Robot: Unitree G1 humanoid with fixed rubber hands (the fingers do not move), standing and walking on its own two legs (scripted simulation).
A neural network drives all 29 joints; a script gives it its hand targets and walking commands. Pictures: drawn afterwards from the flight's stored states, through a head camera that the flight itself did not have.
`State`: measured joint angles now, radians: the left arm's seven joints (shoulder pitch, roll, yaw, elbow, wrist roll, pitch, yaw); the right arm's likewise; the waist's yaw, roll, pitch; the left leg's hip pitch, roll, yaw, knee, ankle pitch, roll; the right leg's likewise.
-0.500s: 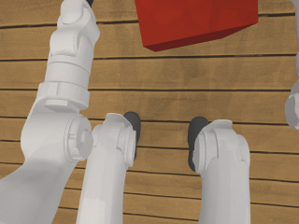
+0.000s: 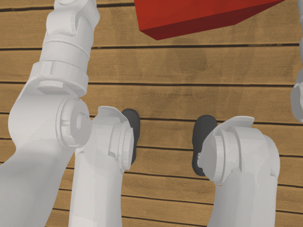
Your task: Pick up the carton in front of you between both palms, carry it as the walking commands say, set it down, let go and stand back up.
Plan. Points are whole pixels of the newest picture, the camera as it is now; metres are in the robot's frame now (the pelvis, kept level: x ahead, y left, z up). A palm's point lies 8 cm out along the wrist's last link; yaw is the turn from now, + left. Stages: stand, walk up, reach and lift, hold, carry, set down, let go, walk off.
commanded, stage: reach and lift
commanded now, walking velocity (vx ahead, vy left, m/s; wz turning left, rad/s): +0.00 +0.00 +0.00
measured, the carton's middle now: out of the picture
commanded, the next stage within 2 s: none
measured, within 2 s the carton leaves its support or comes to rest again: leaves its support in 0.48 s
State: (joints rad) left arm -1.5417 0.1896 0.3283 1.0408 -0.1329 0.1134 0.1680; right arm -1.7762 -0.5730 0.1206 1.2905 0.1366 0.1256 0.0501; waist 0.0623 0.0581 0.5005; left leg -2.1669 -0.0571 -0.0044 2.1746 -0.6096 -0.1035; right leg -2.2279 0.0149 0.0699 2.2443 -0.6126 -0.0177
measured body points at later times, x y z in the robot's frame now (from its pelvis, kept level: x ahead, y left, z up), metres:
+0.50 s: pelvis +0.00 +0.00 +0.00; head +0.38 -0.06 +0.24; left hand +0.57 +0.12 -0.16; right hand +0.59 -0.19 -0.18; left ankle +0.12 +0.14 -0.34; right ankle +0.10 -0.11 -0.34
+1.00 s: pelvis -0.01 +0.01 +0.09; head +0.27 -0.05 +0.44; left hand +0.52 +0.10 +0.04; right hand +0.52 -0.20 +0.02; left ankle +0.12 +0.15 -0.34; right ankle +0.10 -0.12 -0.34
